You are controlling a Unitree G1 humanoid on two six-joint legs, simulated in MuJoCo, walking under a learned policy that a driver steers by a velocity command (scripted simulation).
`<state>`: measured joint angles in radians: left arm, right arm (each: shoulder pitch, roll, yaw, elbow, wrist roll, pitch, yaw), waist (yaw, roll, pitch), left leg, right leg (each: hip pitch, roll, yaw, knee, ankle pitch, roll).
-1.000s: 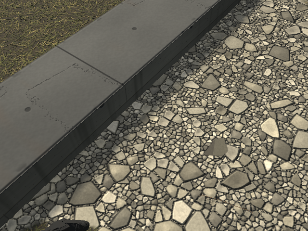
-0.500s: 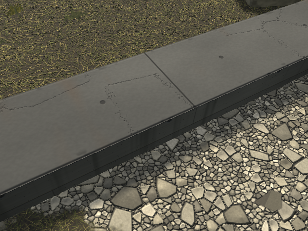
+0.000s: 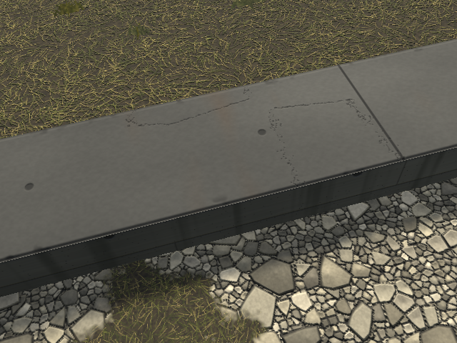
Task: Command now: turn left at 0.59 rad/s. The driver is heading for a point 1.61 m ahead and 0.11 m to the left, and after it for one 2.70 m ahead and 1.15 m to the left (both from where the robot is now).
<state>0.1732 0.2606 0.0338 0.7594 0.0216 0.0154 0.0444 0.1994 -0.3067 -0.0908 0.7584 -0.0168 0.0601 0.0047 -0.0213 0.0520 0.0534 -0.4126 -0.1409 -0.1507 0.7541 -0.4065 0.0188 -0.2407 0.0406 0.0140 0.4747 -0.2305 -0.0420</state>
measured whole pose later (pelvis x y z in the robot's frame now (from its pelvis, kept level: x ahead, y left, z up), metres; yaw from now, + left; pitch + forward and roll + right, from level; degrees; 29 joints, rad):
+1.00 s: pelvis +0.12 +0.03 -0.01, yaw +19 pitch +1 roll +1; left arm 0.13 0.26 0.05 0.79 0.03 -0.05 -0.02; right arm 0.44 -0.29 -0.05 0.94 -0.02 -0.06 0.01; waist -0.06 0.02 -0.01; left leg 0.00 -0.04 -0.06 0.39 -0.39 0.04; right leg -0.36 -0.02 -0.06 0.51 -0.19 -0.04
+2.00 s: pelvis +0.58 +0.16 +0.00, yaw +18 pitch +1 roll +1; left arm 0.15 0.15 -0.01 0.92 0.03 -0.04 0.01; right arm 0.42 -0.18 -0.01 1.04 -0.03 -0.07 -0.01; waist -0.02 0.02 -0.01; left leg -0.02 -0.06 0.07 0.36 -0.33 0.09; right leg -0.44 -0.02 -0.10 0.80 -0.29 -0.09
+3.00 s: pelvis +1.03 +0.27 +0.16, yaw +3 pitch +1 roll +0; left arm 0.17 0.22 0.07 0.75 0.03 -0.01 -0.02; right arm 0.40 -0.22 -0.06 0.90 -0.01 -0.04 -0.05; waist -0.01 -0.01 0.03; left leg -0.07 0.06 0.26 0.78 -0.49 0.01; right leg -0.37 0.11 -0.10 0.57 -0.24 -0.17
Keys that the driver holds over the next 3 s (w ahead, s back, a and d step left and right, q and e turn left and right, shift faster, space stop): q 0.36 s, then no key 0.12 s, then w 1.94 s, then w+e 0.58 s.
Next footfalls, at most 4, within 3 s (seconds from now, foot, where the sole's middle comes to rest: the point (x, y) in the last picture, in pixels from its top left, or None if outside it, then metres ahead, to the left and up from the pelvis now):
0.38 left None -0.01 0.12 -0.78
0.98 right None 0.24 -0.03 -0.78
1.50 left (178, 333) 0.50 0.21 -0.78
2.04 right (217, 271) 0.68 0.10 -0.78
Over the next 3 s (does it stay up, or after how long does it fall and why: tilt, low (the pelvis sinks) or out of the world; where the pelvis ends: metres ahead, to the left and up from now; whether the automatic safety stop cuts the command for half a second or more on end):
stays up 1.03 0.27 0.16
